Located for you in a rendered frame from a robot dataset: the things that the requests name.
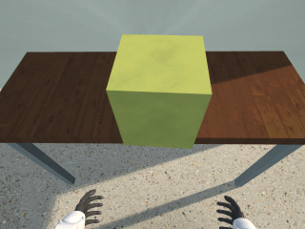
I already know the left robot forearm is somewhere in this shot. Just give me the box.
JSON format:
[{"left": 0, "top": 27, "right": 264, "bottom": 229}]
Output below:
[{"left": 53, "top": 211, "right": 86, "bottom": 229}]

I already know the right robot hand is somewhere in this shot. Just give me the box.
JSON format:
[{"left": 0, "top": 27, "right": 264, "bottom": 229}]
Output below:
[{"left": 216, "top": 196, "right": 244, "bottom": 229}]

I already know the right robot forearm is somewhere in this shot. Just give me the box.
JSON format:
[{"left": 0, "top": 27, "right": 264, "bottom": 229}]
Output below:
[{"left": 233, "top": 218, "right": 258, "bottom": 229}]

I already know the carton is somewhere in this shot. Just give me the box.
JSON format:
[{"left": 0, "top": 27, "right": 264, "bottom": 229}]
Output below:
[{"left": 106, "top": 33, "right": 213, "bottom": 149}]

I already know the left robot hand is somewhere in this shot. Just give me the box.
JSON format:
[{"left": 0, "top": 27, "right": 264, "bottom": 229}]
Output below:
[{"left": 74, "top": 189, "right": 103, "bottom": 226}]

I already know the table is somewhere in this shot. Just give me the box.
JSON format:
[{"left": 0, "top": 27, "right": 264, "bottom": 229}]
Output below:
[{"left": 0, "top": 51, "right": 305, "bottom": 187}]

